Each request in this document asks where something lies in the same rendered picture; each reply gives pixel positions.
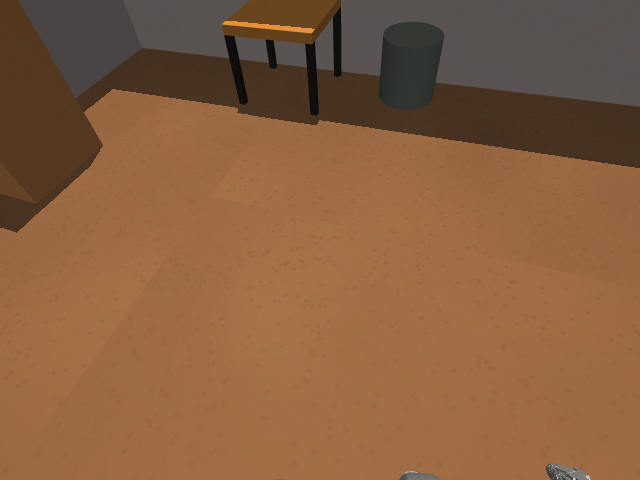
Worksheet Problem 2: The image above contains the chair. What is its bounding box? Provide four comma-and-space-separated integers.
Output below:
222, 0, 341, 116

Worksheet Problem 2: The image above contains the right robot hand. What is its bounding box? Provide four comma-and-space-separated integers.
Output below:
546, 464, 590, 480

